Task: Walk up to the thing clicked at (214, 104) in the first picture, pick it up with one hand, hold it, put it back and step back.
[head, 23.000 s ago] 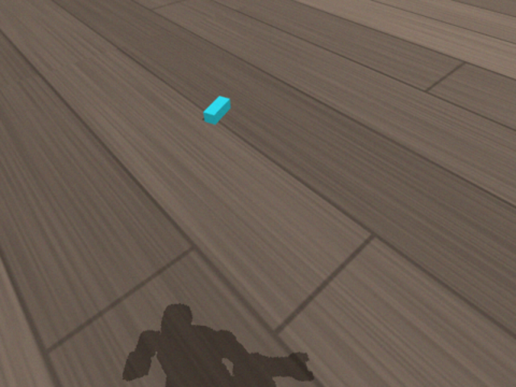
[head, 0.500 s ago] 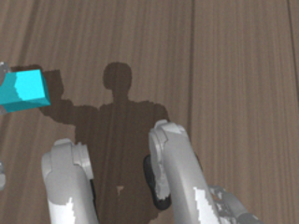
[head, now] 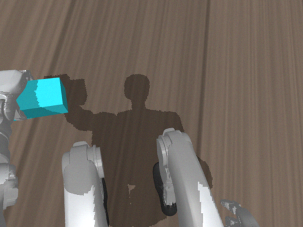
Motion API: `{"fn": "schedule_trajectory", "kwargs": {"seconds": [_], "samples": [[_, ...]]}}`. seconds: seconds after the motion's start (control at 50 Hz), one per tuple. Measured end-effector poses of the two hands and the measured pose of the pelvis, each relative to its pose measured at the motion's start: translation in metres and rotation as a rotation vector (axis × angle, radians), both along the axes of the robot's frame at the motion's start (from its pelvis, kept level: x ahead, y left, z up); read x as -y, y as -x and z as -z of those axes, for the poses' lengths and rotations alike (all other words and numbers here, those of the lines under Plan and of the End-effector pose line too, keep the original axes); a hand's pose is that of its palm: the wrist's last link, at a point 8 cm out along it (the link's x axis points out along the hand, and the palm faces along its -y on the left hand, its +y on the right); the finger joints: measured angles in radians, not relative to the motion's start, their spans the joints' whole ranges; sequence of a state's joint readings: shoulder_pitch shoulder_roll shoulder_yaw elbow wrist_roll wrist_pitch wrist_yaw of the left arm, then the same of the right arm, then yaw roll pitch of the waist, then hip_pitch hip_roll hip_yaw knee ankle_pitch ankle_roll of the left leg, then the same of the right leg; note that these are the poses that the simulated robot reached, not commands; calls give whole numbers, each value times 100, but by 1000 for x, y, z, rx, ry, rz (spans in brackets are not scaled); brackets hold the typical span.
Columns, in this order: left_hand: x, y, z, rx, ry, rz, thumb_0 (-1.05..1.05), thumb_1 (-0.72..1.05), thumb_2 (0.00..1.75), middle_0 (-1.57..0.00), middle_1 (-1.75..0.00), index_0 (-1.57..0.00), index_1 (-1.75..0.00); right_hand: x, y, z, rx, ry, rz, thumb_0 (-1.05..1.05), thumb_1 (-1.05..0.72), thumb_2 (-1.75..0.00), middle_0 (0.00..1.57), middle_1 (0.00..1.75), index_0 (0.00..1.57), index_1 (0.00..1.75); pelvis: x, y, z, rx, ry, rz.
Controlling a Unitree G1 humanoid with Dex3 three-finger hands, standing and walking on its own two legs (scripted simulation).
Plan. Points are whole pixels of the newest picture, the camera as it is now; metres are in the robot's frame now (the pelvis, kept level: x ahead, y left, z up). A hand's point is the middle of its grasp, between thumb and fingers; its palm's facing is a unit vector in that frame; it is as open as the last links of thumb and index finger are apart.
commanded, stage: lift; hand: left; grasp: from above
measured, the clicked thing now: (23, 101) +0.46 +0.31 -0.17
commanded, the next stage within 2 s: hold in 1.34 s
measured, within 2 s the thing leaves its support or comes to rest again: neither
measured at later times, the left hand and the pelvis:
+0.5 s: hand out of the picture +0.38 +0.30 +0.05, palm faces -0.43 -0.10 -0.90, open 11.0 cm; pelvis +0.00 +0.00 +0.14, yaw +3 degrees
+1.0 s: hand out of the picture +0.34 +0.27 +0.21, palm faces -0.45 -0.10 -0.89, open 11.0 cm; pelvis +0.04 +0.00 +0.30, yaw +5 degrees
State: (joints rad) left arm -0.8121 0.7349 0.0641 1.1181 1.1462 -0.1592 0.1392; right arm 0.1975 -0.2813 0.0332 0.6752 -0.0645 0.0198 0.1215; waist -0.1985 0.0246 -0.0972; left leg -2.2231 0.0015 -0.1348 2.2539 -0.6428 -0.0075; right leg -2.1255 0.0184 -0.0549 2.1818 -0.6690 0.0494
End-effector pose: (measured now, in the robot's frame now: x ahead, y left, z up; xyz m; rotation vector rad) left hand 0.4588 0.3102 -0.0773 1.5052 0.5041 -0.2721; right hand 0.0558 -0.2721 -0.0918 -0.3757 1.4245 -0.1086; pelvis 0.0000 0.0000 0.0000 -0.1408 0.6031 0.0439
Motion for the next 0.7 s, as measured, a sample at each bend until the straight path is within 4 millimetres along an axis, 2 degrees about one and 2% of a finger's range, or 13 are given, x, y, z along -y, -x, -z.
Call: {"fn": "schedule_trajectory", "kwargs": {"seconds": [0.16, 0.32, 0.44, 0.7], "samples": [[-2, 22, -48, 12, 9, -2, 1, -16, 62, -59, -69, -62, -66, -5, -26, -24, 84, -20, -8, 0, -91, -90, 21, 30, 20, 30, 0, 1, -32, 4, -14, -10], [1, 45, -106, 36, 16, -3, 1, -15, 61, -58, -70, -61, -66, -9, -54, -62, 175, -25, -9, 0, -91, -90, 21, 30, 20, 30, -1, 1, -74, 29, -25, -21], [7, 65, -156, 48, 31, -13, 1, -15, 61, -58, -70, -61, -66, -14, -69, -101, 230, -27, 2, 0, -90, -90, 21, 30, 20, 30, -1, 0, -114, 68, -37, -30], [25, 107, -270, 30, 45, -27, 1, -15, 61, -59, -70, -62, -66, -23, -87, -202, 330, -46, 42, 0, -90, -89, 21, 30, 21, 30, -1, -14, -218, 198, -80, -43]]}}
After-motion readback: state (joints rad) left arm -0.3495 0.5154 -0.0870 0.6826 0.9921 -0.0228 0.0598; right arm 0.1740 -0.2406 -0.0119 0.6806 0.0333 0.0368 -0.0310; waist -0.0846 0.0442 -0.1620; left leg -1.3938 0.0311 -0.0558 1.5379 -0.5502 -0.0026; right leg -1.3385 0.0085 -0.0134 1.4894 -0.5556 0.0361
